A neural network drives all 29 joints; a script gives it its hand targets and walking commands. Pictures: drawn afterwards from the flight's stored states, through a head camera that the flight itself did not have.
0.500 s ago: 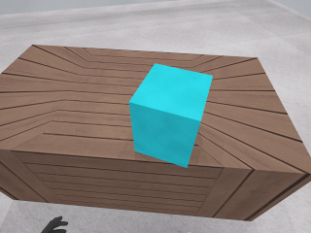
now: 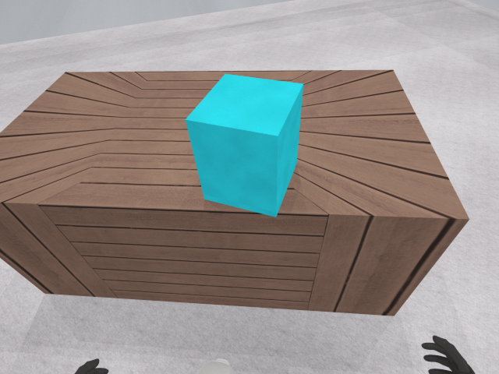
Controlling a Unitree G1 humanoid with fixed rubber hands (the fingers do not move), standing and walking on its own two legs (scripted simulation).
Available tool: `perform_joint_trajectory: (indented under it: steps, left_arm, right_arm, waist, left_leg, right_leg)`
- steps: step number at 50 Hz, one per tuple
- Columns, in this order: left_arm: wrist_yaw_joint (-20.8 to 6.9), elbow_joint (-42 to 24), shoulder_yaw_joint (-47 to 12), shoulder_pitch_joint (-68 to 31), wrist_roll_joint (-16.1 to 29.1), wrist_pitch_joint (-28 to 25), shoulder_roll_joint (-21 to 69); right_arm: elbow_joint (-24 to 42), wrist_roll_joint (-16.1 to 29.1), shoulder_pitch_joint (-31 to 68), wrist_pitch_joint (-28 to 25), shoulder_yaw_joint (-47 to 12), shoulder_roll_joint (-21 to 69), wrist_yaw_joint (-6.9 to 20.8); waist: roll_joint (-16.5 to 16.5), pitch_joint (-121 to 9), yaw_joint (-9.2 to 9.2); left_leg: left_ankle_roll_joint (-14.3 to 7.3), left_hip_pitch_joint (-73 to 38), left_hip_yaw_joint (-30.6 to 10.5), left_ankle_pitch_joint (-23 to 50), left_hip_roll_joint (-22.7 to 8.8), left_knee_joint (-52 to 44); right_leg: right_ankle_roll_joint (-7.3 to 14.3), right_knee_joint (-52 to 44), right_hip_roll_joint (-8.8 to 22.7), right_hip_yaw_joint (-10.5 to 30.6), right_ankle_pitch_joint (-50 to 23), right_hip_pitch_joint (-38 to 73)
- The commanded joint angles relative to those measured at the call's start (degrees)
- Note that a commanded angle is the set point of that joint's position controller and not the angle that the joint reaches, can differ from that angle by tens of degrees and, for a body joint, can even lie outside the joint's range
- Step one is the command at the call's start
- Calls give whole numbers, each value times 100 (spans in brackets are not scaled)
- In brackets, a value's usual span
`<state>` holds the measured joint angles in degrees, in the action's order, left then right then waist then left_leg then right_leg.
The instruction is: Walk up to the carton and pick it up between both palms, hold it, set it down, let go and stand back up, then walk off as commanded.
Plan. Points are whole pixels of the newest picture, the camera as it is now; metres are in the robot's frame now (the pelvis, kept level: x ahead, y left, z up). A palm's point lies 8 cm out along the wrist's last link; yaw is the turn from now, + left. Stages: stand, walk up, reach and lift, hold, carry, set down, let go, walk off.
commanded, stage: walk off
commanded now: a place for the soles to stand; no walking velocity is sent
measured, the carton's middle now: (250, 145) +0.66 +0.05 -0.01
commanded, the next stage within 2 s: none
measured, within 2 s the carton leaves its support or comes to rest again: neither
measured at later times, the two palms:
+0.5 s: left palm out of the picture -0.02 +0.31 -0.10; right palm out of the picture -0.10 -0.30 -0.10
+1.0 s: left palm out of the picture -0.21 +0.34 -0.06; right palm out of the picture -0.11 -0.27 -0.07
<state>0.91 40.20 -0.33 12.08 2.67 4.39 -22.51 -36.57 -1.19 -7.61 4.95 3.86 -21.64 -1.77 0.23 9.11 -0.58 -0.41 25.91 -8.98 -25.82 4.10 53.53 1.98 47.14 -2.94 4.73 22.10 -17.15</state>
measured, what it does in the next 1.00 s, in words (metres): walks backwards: left foot, then right foot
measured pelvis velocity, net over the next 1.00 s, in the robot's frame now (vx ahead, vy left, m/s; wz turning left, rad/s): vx -0.29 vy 0.01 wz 0.04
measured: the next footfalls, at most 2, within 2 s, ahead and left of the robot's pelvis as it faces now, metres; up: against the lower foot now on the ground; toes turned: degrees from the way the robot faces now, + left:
left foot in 0.52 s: -0.09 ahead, +0.17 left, +0.00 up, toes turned -7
right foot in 0.84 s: -0.26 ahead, -0.09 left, +0.00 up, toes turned +6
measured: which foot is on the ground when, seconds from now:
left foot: up 0.00-0.50, down 0.52-0.86, up 0.88-1.00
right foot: down 0.00-0.52, up 0.54-0.82, down 0.84-1.00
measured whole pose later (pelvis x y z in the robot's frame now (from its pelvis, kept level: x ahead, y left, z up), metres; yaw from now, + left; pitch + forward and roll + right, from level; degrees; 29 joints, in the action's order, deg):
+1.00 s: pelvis -0.29 +0.01 +0.00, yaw +2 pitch -6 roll +1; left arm 2.2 40.3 1.3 14.4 1.8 2.4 -23.2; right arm -33.5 -0.9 -7.9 5.6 4.7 -22.0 -1.4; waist 2.7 8.9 -1.1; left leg 0.5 29.8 -10.8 -26.1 7.0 67.0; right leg 1.3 44.8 -1.5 3.8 25.8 -13.1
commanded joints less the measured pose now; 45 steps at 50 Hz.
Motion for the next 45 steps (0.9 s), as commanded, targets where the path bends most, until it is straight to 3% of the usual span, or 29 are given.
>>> perform_joint_trajectory:
  steps: [1,3,5,13,20,22,23,24,25,26,27,28,29,30,31,33,36,39,41,42,43,44,45]
  left_arm:
    - [151,-921,895,-784,-457,-302,-1300]
    - [174,-929,895,-610,-445,-286,-1164]
    - [216,-897,892,-405,-450,-311,-1106]
    - [285,-857,961,-357,-417,-202,-1268]
    - [324,-987,1063,-919,-535,-114,-1537]
    - [322,-1001,1094,-1012,-623,-75,-1603]
    - [320,-923,1095,-979,-637,-45,-1602]
    - [325,-851,1107,-843,-628,-5,-1502]
    - [292,-747,1101,-525,-556,25,-1378]
    - [230,-655,1019,70,-376,55,-946]
    - [306,-863,1153,75,-402,99,-1074]
    - [310,-966,1175,-119,-399,109,-1191]
    - [274,-840,1202,197,-351,94,-1292]
    - [201,-663,1165,568,-316,86,-1325]
    - [144,-413,1129,861,-303,87,-1356]
    - [121,-315,1121,880,-325,41,-1302]
    - [86,-192,1056,689,-262,-33,-1238]
    - [47,-35,966,864,-177,-111,-1078]
    - [93,124,933,1218,-188,-201,-1044]
    - [132,70,930,1194,-210,-242,-1106]
    - [125,-50,980,1058,-300,-283,-1594]
    - [100,-265,1006,548,-403,-347,-2005]
    - [165,-633,1015,349,-502,-406,-1986]
  right_arm:
    - [206,132,-558,-98,429,-1398,-46]
    - [82,140,-871,-94,401,-1435,-37]
    - [110,119,-883,-73,395,-1384,-18]
    - [54,91,-1445,44,401,-1382,71]
    - [57,171,-2033,87,480,-1366,232]
    - [-17,215,-2314,88,476,-1308,271]
    - [-110,225,-2487,70,461,-1250,283]
    - [-173,224,-2531,59,426,-1212,309]
    - [-118,168,-2342,66,405,-1249,316]
    - [144,14,-1536,38,449,-1539,289]
    - [478,-35,-520,-46,474,-1620,264]
    - [680,-19,-70,-64,562,-1898,211]
    - [809,-1,514,-132,563,-1797,143]
    - [890,25,876,-154,491,-1603,88]
    - [863,6,954,-152,406,-1421,64]
    - [859,-74,534,-157,369,-1240,6]
    - [783,-100,-81,-94,430,-1339,-23]
    - [713,-132,-41,19,522,-1564,20]
    - [653,-60,-26,57,484,-1567,34]
    - [617,30,-122,20,421,-1432,21]
    - [678,156,-73,-32,376,-1223,-2]
    - [880,131,286,-56,428,-1141,-94]
    - [1027,120,499,-60,517,-1250,-125]
  waist:
    - [-858,274,127]
    - [-977,-381,49]
    - [-934,-677,-32]
    - [-1348,-682,-15]
    - [-1496,-600,350]
    - [-1531,-596,538]
    - [-1255,-622,653]
    - [-733,-632,695]
    - [14,-552,690]
    - [2121,-269,430]
    - [1589,305,116]
    - [1883,814,152]
    - [1815,962,-153]
    - [1609,763,-363]
    - [1725,412,-332]
    - [1561,-191,-65]
    - [1537,-736,268]
    - [1863,-1026,186]
    - [1308,-1188,-82]
    - [673,-1049,-131]
    - [-601,-776,-120]
    - [-1327,-268,-161]
    - [-1103,302,-189]
  left_leg:
    - [143,723,-1061,102,504,1903]
    - [290,667,-827,97,491,2041]
    - [333,689,-761,28,504,2260]
    - [363,249,-262,-183,345,1879]
    - [90,-821,270,-492,-115,708]
    - [-120,-1430,534,-620,-409,-106]
    - [-222,-1731,470,-509,-553,-774]
    - [-371,-1782,199,-723,-558,-1273]
    - [-642,-1317,-336,-1199,-667,-1652]
    - [-1032,485,-2198,-2970,-1549,-3443]
    - [-1140,1858,-2791,-3045,-1720,-4187]
    - [-1283,2929,-3163,-3819,-1941,-4741]
    - [-1174,3194,-2679,-3349,-1761,-4635]
    - [-950,2835,-1863,-2343,-1467,-4242]
    - [-844,2392,-1315,-1787,-1257,-3977]
    - [-968,810,-1374,-917,-1286,-3451]
    - [-987,-803,-1432,-362,-1362,-3126]
    - [-910,-1231,-1347,162,-1372,-3036]
    - [-663,-836,-1142,-25,-1155,-2226]
    - [-368,-587,-915,-307,-706,-1389]
    - [45,321,-533,-792,142,-112]
    - [221,1173,-698,-999,677,1085]
    - [141,1202,-1109,-976,404,1834]
  right_leg:
    - [-124,-3276,1386,2219,1327,-920]
    - [122,-2894,1405,2087,632,-24]
    - [406,-2837,1512,2189,578,329]
    - [739,-3008,1439,1921,1509,-66]
    - [676,-3238,1614,1594,1943,-1198]
    - [487,-3290,1659,1369,2023,-1683]
    - [306,-2912,1558,1173,2088,-1865]
    - [100,-2156,1272,886,2194,-2070]
    - [-117,-602,742,526,2374,-2237]
    - [-388,2140,-625,-416,1781,-1919]
    - [-439,3257,-1015,401,1439,-1758]
    - [-506,4200,-1050,767,1269,-1389]
    - [-485,4485,-823,889,884,-946]
    - [-430,4399,-688,758,498,-598]
    - [-494,4322,-651,381,376,-447]
    - [-567,3670,-462,132,480,-864]
    - [-461,1688,-101,-47,788,-1113]
    - [-220,-395,210,-381,1079,-428]
    - [-144,-1805,208,-167,630,467]
    - [-22,-2372,392,526,521,458]
    - [343,-2829,1409,2399,1072,236]
    - [821,-3062,2436,3856,647,-599]
    - [934,-3118,2619,3927,-305,-1072]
